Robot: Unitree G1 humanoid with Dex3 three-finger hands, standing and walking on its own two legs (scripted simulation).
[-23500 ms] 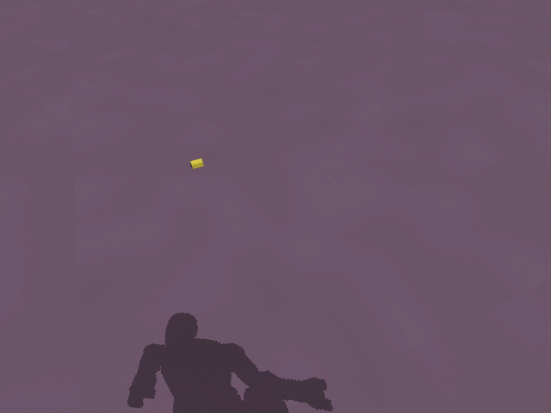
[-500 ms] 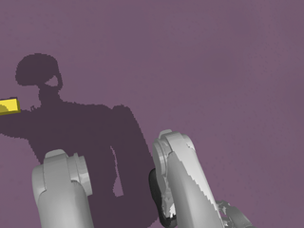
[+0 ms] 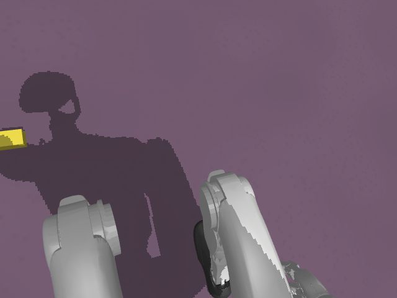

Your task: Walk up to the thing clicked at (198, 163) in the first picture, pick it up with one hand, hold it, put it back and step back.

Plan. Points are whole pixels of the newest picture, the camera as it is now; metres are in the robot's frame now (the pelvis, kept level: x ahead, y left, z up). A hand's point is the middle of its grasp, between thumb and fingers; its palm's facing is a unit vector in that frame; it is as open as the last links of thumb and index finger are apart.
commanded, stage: approach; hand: left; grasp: from above
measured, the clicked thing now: (8, 140) +0.46 +0.35 -0.30
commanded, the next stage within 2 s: close in in 0.40 s
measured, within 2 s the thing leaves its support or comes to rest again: neither
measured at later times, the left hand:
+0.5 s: hand out of the picture +0.45 +0.35 -0.16, palm faces -0.49 -0.07 -0.87, open 12.5 cm
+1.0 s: hand out of the picture +0.45 +0.34 -0.22, palm faces -0.43 -0.10 -0.90, open 12.6 cm
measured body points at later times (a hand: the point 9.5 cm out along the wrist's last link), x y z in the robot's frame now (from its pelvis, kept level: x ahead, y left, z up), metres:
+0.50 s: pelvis +0.00 +0.00 +0.01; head +0.24 +0.09 +0.37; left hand +0.47 +0.35 -0.11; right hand +0.06 -0.27 -0.08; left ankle +0.08 +0.14 -0.28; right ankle +0.11 -0.15 -0.28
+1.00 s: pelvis +0.00 +0.00 -0.01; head +0.26 +0.12 +0.34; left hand +0.46 +0.34 -0.17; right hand +0.08 -0.27 -0.08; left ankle +0.08 +0.14 -0.28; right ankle +0.11 -0.14 -0.28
